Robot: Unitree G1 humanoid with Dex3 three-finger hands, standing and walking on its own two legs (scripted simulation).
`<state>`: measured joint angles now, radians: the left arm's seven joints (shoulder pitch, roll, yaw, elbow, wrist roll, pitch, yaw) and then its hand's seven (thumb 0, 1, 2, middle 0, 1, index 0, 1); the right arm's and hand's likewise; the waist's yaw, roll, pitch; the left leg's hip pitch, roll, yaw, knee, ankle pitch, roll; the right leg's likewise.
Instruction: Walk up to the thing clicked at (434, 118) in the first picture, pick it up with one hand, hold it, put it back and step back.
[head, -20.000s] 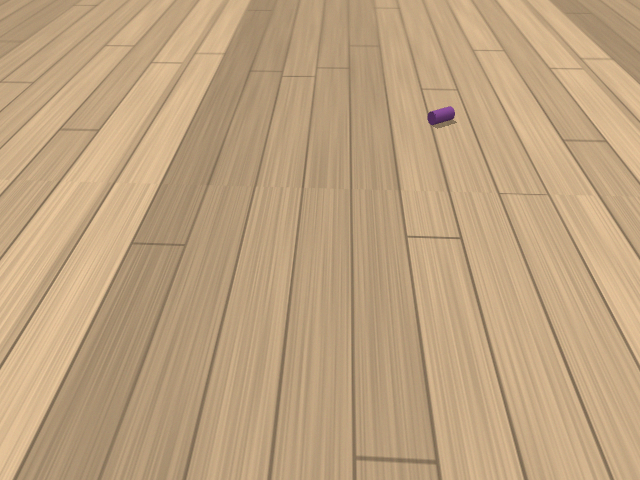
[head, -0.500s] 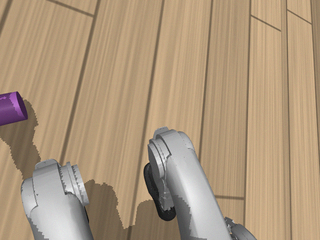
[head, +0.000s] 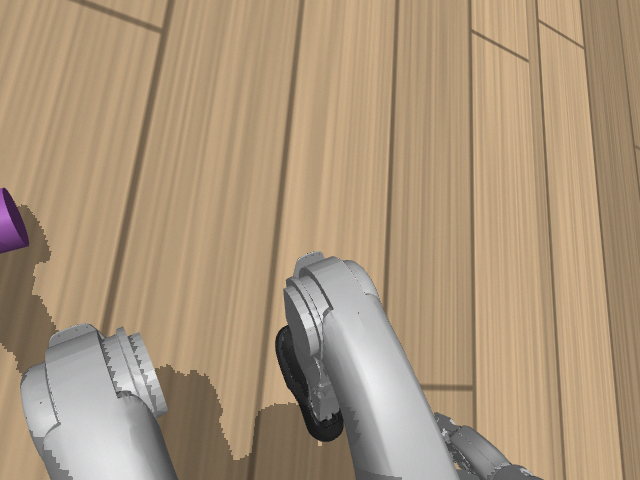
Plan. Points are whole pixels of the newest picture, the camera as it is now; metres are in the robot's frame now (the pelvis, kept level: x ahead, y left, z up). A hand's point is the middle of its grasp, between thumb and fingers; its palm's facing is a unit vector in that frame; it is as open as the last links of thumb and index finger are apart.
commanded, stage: close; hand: left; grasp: from above
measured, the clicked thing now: out of the picture +0.45 +0.31 -0.26
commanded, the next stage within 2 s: settle in 1.48 s
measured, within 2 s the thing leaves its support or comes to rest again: leaves its support in 1.94 s
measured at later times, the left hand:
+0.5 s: hand out of the picture +0.44 +0.31 -0.24, palm faces -0.43 -0.14 -0.89, open 11.2 cm
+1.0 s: hand out of the picture +0.44 +0.31 -0.24, palm faces -0.43 -0.15 -0.89, open 10.7 cm
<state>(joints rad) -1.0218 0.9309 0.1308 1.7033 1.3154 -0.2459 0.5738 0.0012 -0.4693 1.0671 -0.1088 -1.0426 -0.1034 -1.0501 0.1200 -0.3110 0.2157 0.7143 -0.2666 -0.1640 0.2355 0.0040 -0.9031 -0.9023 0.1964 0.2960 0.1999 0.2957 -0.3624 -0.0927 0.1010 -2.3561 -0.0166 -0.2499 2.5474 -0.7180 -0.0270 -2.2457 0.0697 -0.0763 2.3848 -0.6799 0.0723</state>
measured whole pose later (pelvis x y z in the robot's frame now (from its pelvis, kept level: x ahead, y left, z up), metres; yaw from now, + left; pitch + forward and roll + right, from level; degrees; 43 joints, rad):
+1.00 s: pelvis +0.00 +0.00 +0.00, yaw -2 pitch +27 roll -15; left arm -1.04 0.97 0.11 1.75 1.31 -0.24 0.63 0.01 -0.01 0.58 -0.50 -0.71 -0.52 -0.68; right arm 0.10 -0.33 0.27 0.69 -0.28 -0.23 0.28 0.00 -0.90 -0.90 0.20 0.30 0.20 0.30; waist -0.38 -0.11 0.13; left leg -2.34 -0.01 -0.28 2.57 -0.72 -0.02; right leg -2.22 0.08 -0.10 2.38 -0.66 0.08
